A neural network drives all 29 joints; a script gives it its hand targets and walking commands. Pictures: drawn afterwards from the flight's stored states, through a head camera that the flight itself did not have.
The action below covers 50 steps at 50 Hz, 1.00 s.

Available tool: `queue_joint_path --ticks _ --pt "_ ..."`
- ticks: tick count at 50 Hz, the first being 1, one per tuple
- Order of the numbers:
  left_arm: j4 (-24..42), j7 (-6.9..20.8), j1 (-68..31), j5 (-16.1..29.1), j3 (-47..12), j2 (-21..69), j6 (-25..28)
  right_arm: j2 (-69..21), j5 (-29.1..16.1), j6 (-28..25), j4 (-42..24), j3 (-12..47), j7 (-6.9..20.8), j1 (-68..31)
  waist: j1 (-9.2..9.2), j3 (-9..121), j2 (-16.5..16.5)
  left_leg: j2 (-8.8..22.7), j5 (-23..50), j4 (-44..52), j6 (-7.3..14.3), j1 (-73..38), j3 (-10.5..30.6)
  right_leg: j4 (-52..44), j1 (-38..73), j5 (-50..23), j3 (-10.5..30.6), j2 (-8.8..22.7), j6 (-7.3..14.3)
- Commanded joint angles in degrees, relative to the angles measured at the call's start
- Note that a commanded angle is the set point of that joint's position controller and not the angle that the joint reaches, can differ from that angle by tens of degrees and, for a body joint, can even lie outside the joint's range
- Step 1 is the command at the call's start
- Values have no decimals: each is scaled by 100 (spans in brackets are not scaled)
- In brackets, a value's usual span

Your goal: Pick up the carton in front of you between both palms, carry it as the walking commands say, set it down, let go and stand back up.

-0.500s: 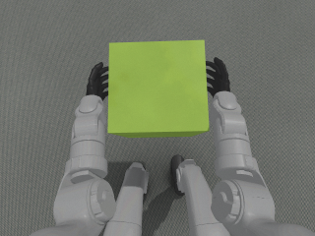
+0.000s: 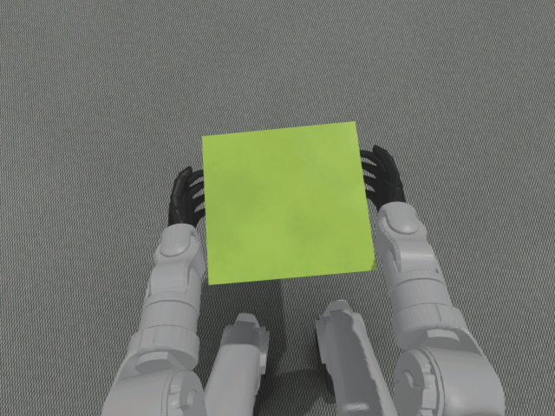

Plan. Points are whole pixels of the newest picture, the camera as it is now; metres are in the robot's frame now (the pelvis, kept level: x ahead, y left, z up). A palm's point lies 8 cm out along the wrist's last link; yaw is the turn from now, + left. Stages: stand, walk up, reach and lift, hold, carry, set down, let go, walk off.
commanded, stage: set down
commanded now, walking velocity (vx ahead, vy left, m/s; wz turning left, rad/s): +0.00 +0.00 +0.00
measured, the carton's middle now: (286, 217) +0.41 +0.00 -0.18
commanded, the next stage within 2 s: none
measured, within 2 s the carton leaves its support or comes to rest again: rests again in 1.70 s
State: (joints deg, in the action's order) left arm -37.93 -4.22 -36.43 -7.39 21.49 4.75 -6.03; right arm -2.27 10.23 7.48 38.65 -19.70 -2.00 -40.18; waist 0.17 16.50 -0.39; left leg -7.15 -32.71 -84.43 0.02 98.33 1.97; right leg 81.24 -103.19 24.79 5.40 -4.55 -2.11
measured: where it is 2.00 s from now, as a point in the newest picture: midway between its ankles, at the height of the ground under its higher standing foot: (294, 381)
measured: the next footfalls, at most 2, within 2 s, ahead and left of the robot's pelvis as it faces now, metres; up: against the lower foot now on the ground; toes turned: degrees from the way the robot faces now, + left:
none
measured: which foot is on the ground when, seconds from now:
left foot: down 0.00-1.00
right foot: down 0.00-1.00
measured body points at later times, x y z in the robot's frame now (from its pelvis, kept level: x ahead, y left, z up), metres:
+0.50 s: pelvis -0.07 -0.02 -0.15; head +0.25 -0.02 +0.17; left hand +0.43 +0.14 -0.28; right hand +0.45 -0.17 -0.28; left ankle +0.01 +0.10 -0.55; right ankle +0.07 -0.13 -0.55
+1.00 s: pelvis -0.05 -0.02 -0.20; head +0.30 +0.02 +0.08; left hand +0.45 +0.16 -0.38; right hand +0.48 -0.14 -0.37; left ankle +0.01 +0.10 -0.55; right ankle +0.07 -0.13 -0.55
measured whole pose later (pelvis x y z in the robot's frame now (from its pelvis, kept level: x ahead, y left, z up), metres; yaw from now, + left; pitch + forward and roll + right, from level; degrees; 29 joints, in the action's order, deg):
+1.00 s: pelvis -0.05 -0.02 -0.20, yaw +3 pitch +43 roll -1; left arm -53.0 -8.4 -70.5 1.8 14.3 -9.7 -8.3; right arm 9.1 0.6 9.4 53.5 -18.9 -7.3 -72.8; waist -1.0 -9.0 1.0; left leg -11.3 -40.3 -124.8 -3.1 127.9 2.9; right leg 119.9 -132.2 31.1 2.4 -5.9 -3.6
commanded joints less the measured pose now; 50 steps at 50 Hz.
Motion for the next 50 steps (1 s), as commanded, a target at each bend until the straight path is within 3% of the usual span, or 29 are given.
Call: queue_joint_path --ticks 1,6,7,8,10,14,15,18,20,21,22,23,24,25,27,30,33,34,35,36,37,41,42,43,45,46,47,49,50 --pt "628 637 -3365 843 -3424 4169 407 -4462 -542 -386 424 2536 756 -2348 -296 4767 -90 -122 4089 -11 -429 -2070 399 576 2662 -2970 -303 -370 14" --pt "1069 362 -4269 1030 -3563 3649 483 -3902 -848 -468 201 2754 558 -3128 -260 5315 -258 -241 3344 -712 -491 -1854 73 1233 2460 -2507 -333 -404 24" --pt "1143 312 -4323 1104 -3636 3685 449 -3699 -949 -490 -65 2831 538 -3396 -350 5563 -319 -252 3443 -763 -532 -2012 84 1386 2433 -2518 -462 -444 -6" --pt "1096 271 -4383 1128 -3647 3693 391 -3635 -1044 -493 -104 2870 532 -3567 -280 5576 -437 -268 3411 -844 -555 -2160 69 1481 2320 -2419 -492 -456 21" --pt "976 235 -4558 1113 -3610 3671 263 -3616 -1120 -391 54 2866 549 -3754 -209 5440 -524 -261 3318 -922 -605 -2189 30 1602 2082 -2193 -552 -505 50" --pt "585 248 -5140 976 -3476 3672 64 -3502 -1070 -196 517 2566 564 -4385 -107 4786 -798 -284 2123 -1080 -592 -1487 -226 1851 1605 -1353 -640 -505 96" --pt "384 268 -5429 973 -3331 3614 22 -3512 -1001 -111 734 2494 573 -4599 -148 4541 -495 -286 1594 -1153 -541 -1160 -253 1872 1601 -1019 -692 -519 96" --pt "74 303 -6032 891 -3128 3499 -47 -3533 -969 23 919 2233 614 -5255 -73 4354 -431 -282 1048 -1385 -458 -676 -399 2059 1512 -643 -686 -463 70" --pt "-60 339 -6405 935 -3045 3588 -53 -3609 -957 69 1139 2129 634 -5507 -145 4255 -421 -290 854 -1503 -428 -496 -442 2204 1408 -548 -723 -440 66" --pt "-208 371 -6532 925 -2814 3569 -70 -3567 -1005 108 1011 2191 646 -5906 -58 4223 -160 -288 824 -1594 -387 -313 -454 2208 1461 -495 -707 -404 54" --pt "-320 398 -6770 979 -2728 3498 -63 -3598 -982 138 1211 2098 651 -5894 -133 4162 -103 -289 583 -1649 -353 -245 -475 2269 1460 -328 -749 -405 43" --pt "-368 440 -6920 1014 -2618 3477 -56 -3632 -1005 153 1189 2112 658 -6146 -61 4168 7 -310 553 -1778 -314 -74 -525 2303 1493 -294 -730 -373 36" --pt "-371 490 -7119 1063 -2589 3499 -57 -3612 -945 177 1233 2096 664 -6241 -196 4233 52 -304 584 -1895 -310 63 -524 2397 1610 -442 -702 -351 49" --pt "-407 556 -7234 1074 -2403 3320 -42 -3674 -941 205 1131 2154 660 -6392 -77 4208 299 -313 581 -2010 -271 288 -569 2419 1709 -453 -665 -336 38" --pt "-691 681 -7386 1027 -2154 3164 -78 -3612 -887 248 1270 2083 678 -6613 -44 4029 444 -308 350 -2147 -204 655 -630 2500 1839 -337 -646 -288 19" --pt "-1220 901 -7350 925 -1808 3081 -145 -3718 -728 321 1486 1955 683 -6629 -122 3678 770 -286 196 -2406 -121 1380 -679 2536 2061 -228 -551 -282 1" --pt "-1140 1066 -7682 925 -1739 2834 -168 -3779 -759 384 1408 2031 691 -6760 85 3773 904 -261 247 -2653 -84 1721 -773 2702 2283 -341 -458 -249 -55" --pt "-1278 1113 -7609 935 -1708 2850 -203 -3791 -697 410 1571 1979 714 -6690 -46 3617 977 -256 257 -2717 -93 1848 -745 2766 2263 -432 -485 -244 -64" --pt "-1203 1183 -7670 906 -1724 2769 -205 -3831 -757 430 1540 1922 743 -6686 22 3588 883 -255 147 -2749 -48 1997 -794 2736 2268 -482 -421 -245 -19" --pt "-1189 1250 -7618 938 -1828 3000 -233 -3832 -770 413 1237 1950 782 -6794 -125 3714 755 -244 377 -2786 -21 1897 -718 2873 2231 -857 -498 -257 -31" --pt "-1075 1291 -7569 967 -1956 3220 -229 -3929 -913 364 1085 2062 807 -6738 -78 3892 530 -266 721 -2869 -64 1828 -766 2945 2307 -1259 -459 -275 -29" --pt "-952 1236 -7170 1138 -2583 3769 -172 -4085 -1307 190 827 2307 836 -6502 116 4278 -224 -240 1788 -2887 -226 1426 -617 3343 2345 -2635 -403 -284 37" --pt "-952 1215 -6949 1220 -2654 3992 -166 -4094 -1369 153 862 2390 845 -6350 0 4408 -284 -268 1944 -2913 -271 1340 -568 3426 2374 -2786 -485 -308 50" --pt "-805 1179 -6927 1300 -2832 4135 -157 -4151 -1480 129 822 2444 867 -6355 58 4566 -383 -274 2200 -2855 -294 1099 -530 3469 2302 -2978 -522 -329 59" --pt "-760 1081 -6768 1393 -3097 4355 -126 -4151 -1465 115 1154 2368 940 -5916 -154 4498 -621 -268 2467 -2843 -352 758 -435 3573 1887 -2995 -643 -359 118" --pt "-712 1030 -6831 1410 -3153 4337 -85 -4163 -1402 103 1317 2214 990 -5701 -349 4362 -744 -244 2528 -2860 -321 603 -355 3634 1496 -2833 -709 -376 112" --pt "-629 980 -6892 1450 -3329 4449 -88 -4043 -1390 73 1360 2093 1030 -5627 -463 4205 -1058 -204 2806 -2869 -361 203 -289 3639 887 -2597 -768 -371 131" --pt "-556 897 -6893 1412 -3300 4346 -89 -3899 -1270 100 1515 2018 1131 -5616 -522 3904 -914 -197 2830 -2818 -413 109 -173 3625 412 -2284 -802 -347 183" --pt "-418 855 -6992 1519 -3431 4388 -74 -3799 -1223 48 1454 1917 1160 -5560 -708 3863 -1069 -140 3110 -2792 -435 -34 -41 3690 107 -2173 -840 -318 215"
